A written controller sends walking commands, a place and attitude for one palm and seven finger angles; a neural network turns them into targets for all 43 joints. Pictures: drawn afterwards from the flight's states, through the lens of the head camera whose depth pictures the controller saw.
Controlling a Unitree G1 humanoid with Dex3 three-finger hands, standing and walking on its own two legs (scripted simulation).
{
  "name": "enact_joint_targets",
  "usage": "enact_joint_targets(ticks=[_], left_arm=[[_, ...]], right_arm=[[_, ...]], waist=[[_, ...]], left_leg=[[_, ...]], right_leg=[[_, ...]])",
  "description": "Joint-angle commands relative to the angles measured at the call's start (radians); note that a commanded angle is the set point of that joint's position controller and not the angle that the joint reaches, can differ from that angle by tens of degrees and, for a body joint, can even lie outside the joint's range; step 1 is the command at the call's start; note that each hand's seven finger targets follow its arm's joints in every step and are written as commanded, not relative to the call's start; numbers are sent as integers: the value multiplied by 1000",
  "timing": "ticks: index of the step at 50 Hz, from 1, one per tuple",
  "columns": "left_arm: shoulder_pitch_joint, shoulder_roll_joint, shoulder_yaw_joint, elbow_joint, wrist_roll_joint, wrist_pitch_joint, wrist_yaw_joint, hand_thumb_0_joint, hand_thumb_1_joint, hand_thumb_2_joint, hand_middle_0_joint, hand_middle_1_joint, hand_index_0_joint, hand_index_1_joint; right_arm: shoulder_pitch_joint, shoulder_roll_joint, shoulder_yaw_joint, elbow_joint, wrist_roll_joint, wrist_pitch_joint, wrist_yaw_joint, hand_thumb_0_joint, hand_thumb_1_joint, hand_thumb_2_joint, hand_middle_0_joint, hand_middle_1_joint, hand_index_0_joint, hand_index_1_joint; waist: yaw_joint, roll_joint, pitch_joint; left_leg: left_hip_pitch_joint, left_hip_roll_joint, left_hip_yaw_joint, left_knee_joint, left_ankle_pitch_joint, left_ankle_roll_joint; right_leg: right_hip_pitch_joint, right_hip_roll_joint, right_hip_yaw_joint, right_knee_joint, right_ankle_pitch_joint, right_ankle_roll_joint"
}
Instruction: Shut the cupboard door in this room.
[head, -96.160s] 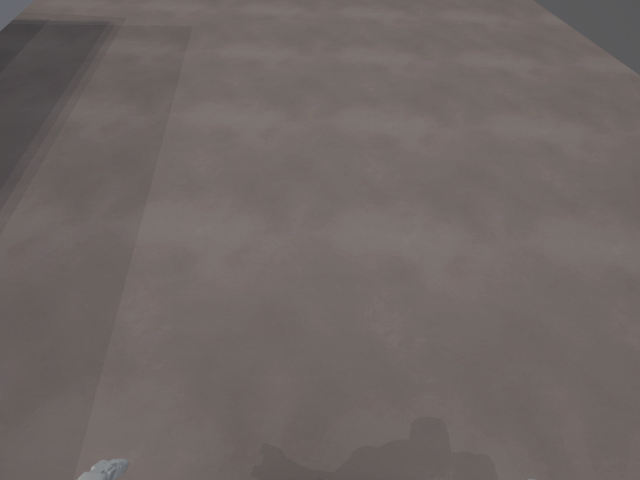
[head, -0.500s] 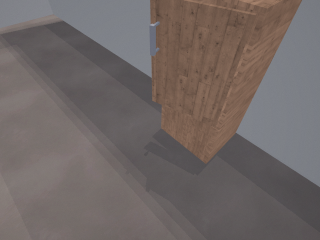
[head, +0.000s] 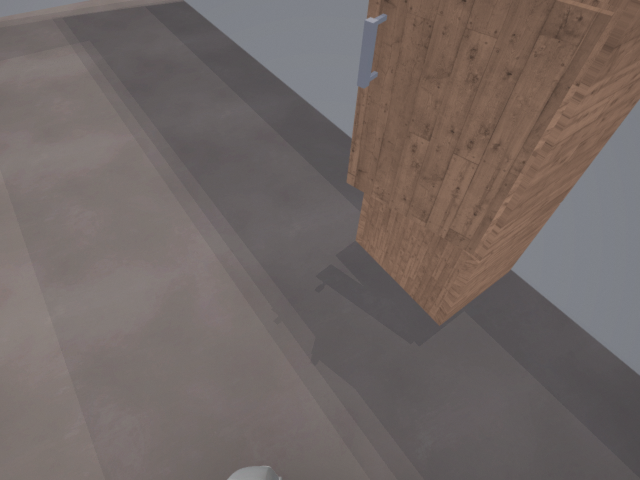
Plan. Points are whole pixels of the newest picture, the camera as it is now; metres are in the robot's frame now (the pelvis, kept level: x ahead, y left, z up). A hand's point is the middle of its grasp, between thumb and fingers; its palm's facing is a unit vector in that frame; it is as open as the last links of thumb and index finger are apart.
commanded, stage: walk to a spot facing it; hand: left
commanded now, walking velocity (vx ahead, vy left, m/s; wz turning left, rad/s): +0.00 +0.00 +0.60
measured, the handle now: (372, 51) +0.91 -0.07 +0.08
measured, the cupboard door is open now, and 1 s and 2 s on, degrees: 15 15 15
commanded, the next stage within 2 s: turn to face it in 1.50 s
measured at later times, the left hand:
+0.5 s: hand out of the picture +0.06 +0.22 -0.14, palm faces +0.28 -0.91 -0.31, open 7.4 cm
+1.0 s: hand out of the picture -0.08 +0.22 -0.17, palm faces +0.60 -0.76 -0.24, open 7.4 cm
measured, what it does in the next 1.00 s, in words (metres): steps on the spot, turning left: right foot, then left foot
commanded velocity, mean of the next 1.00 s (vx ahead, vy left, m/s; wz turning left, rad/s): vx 0.09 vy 0.00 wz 0.60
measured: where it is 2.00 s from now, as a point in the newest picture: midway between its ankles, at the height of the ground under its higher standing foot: (218, 476)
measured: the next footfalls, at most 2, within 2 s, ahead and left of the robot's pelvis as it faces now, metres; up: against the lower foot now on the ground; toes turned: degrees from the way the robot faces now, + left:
right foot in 0.48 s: +0.07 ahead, -0.13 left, +0.00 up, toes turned +19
left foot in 0.84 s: -0.03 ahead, +0.12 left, +0.00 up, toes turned +37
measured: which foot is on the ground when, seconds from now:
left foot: down 0.00-0.48, up 0.50-0.82, down 0.84-1.00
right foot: down 0.00-0.06, up 0.08-0.46, down 0.48-0.84, up 0.86-1.00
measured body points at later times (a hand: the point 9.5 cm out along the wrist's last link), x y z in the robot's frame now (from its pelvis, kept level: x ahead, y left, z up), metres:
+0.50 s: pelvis +0.00 -0.02 +0.00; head +0.05 -0.01 +0.45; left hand +0.04 +0.27 -0.12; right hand +0.12 -0.26 -0.15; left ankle +0.03 +0.11 -0.72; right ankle +0.03 -0.14 -0.73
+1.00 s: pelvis +0.02 +0.02 +0.01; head +0.05 +0.07 +0.45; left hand -0.11 +0.26 -0.15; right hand +0.24 -0.13 -0.13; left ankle -0.06 +0.09 -0.73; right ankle +0.08 -0.10 -0.66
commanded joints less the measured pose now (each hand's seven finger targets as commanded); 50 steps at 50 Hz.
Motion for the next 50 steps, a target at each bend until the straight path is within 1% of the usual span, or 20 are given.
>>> enact_joint_targets(ticks=[1,2,3,4,5,7,12,18,21,22,24,25,28,36,40,41,42,43,46,50], left_arm=[[4,218,52,-86,-6,-9,10,0,900,900,-200,-300,-200,-300],[10,196,51,-94,-12,-4,5,0,900,900,-200,-300,-200,-300],[45,132,41,-130,-23,3,1,0,900,900,-200,-300,-200,-300],[-7,135,33,-169,-12,9,5,0,900,900,-200,-300,-200,-300],[-62,125,42,-173,-11,22,6,0,900,900,-200,-300,-200,-300],[-95,135,46,-171,-6,20,-8,0,900,900,-200,-300,-200,-300],[-57,111,37,-173,-7,9,-17,0,900,900,-200,-300,-200,-300],[-49,115,33,-204,-11,12,-9,0,900,900,-200,-300,-200,-300],[36,138,42,-190,-13,12,-5,0,900,900,-200,-300,-200,-300],[84,172,48,-183,-10,3,-2,0,900,900,-200,-300,-200,-300],[35,291,66,-217,10,-5,8,0,900,900,-200,-300,-200,-300],[-54,267,51,-238,-1,-3,10,0,900,900,-200,-300,-200,-300],[-115,171,33,-245,-5,-21,11,0,900,900,-200,-300,-200,-300],[81,236,61,-196,3,-18,7,0,900,900,-200,-300,-200,-300],[81,245,68,-189,-8,-17,-11,0,900,900,-200,-300,-200,-300],[84,206,62,-206,-13,-14,-21,0,900,900,-200,-300,-200,-300],[10,145,37,-265,-9,-18,-34,0,900,900,-200,-300,-200,-300],[-123,160,33,-300,1,-9,-29,0,900,900,-200,-300,-200,-300],[-132,152,44,-261,-3,-21,-46,0,900,900,-200,-300,-200,-300],[-87,138,38,-235,-5,-23,-62,0,900,900,-200,-300,-200,-300]], right_arm=[[29,-88,-22,-109,0,-25,10,0,-900,-900,200,300,200,300],[101,-133,-32,-101,-6,-33,12,0,-900,-900,200,300,200,300],[156,-236,-53,-104,-15,-42,7,0,-900,-900,200,300,200,300],[182,-270,-64,-96,-13,-33,1,0,-900,-900,200,300,200,300],[152,-262,-64,-107,-16,-35,-6,0,-900,-900,200,300,200,300],[63,-222,-51,-142,-17,-41,-13,0,-900,-900,200,300,200,300],[48,-232,-57,-155,-14,-49,-18,0,-900,-900,200,300,200,300],[15,-242,-73,-175,-17,-30,-7,0,-900,-900,200,300,200,300],[-44,-235,-80,-200,-11,-20,-1,0,-900,-900,200,300,200,300],[-58,-216,-78,-209,-3,-18,2,0,-900,-900,200,300,200,300],[-46,-133,-75,-234,0,-19,11,0,-900,-900,200,300,200,300],[-20,-166,-81,-227,-16,-13,18,0,-900,-900,200,300,200,300],[-3,-140,-68,-205,-8,-8,31,0,-900,-900,200,300,200,300],[-149,-101,-32,-252,5,-15,37,0,-900,-900,200,300,200,300],[-46,-146,-34,-231,-1,-39,35,0,-900,-900,200,300,200,300],[32,-238,-56,-212,-9,-50,33,0,-900,-900,200,300,200,300],[131,-350,-85,-194,-16,-50,27,0,-900,-900,200,300,200,300],[201,-339,-83,-158,-13,-52,15,0,-900,-900,200,300,200,300],[65,-246,-52,-197,-14,-73,-3,0,-900,-900,200,300,200,300],[38,-240,-49,-195,-8,-91,-6,0,-900,-900,200,300,200,300]], waist=[[-22,-78,-50],[-51,55,-96],[-54,364,-136],[-75,272,-160],[-66,224,-127],[-32,117,-59],[-18,67,-168],[-11,167,-168],[33,168,-154],[59,119,-165],[57,-250,-89],[2,-139,-75],[-40,-161,-62],[57,-214,-121],[1,-160,-176],[-45,70,-222],[-102,332,-223],[-150,265,-177],[-59,165,-59],[-23,126,-93]], left_leg=[[62,27,39,-190,167,-5],[208,81,-71,-321,449,35],[288,314,-441,-422,809,171],[200,382,-535,-509,563,237],[131,343,-559,-561,272,207],[28,279,-522,-598,42,168],[186,211,-430,-529,286,181],[130,168,-464,-510,326,164],[-4,106,-461,-492,212,122],[-85,57,-432,-429,174,86],[-291,-144,-133,104,-103,-39],[-236,-77,-160,299,-86,-23],[-239,-8,-108,416,32,-46],[-115,-8,23,9,-10,-40],[190,-28,59,-333,133,4],[402,128,-162,-423,198,77],[531,370,-521,-473,296,209],[456,389,-569,-525,187,251],[282,264,-434,-547,129,198],[276,208,-355,-553,173,201]], right_leg=[[-45,-292,62,55,696,-90],[-164,-223,9,225,519,-16],[-345,-69,-16,458,-70,66],[-335,-30,114,578,-305,44],[-389,-39,177,633,-226,36],[-421,-56,215,633,-63,41],[-408,-14,196,443,-27,65],[-281,37,184,238,-25,61],[-95,61,163,29,58,50],[26,32,193,-132,114,40],[-34,-425,636,-383,-83,-149],[-171,-421,545,-341,-33,-172],[-111,-275,284,-188,442,-136],[81,-297,152,-54,798,-106],[-46,-281,74,82,519,-26],[-270,-203,0,286,232,34],[-562,-72,-6,522,-271,82],[-644,-92,114,597,-267,67],[-611,-101,181,609,-35,65],[-535,-75,165,430,38,79]])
